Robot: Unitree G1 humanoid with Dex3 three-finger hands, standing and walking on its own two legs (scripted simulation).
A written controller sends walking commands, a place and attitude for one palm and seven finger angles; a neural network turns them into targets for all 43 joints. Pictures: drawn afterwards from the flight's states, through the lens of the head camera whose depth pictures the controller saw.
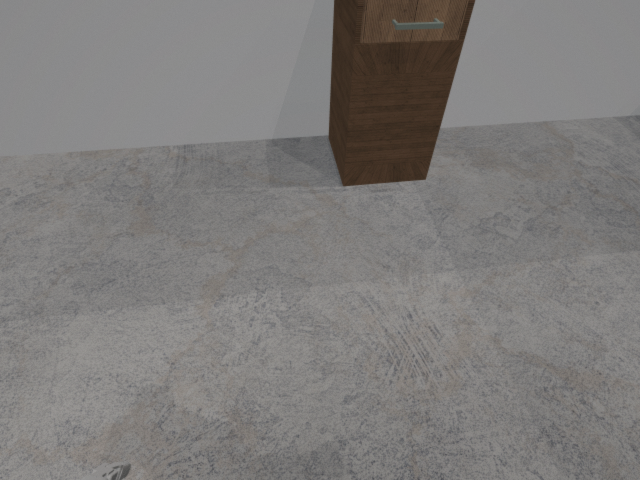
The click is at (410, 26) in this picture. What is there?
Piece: drawer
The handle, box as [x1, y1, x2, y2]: [392, 18, 443, 29]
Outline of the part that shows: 443,25 443,23 436,18 434,18 433,22 397,23 395,20 392,20 396,29 440,28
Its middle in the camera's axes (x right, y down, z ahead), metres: +0.35 -0.78 +1.40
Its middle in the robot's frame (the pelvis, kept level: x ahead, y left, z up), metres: +1.59 -0.28 +0.00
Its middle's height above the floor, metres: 0.77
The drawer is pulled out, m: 0.00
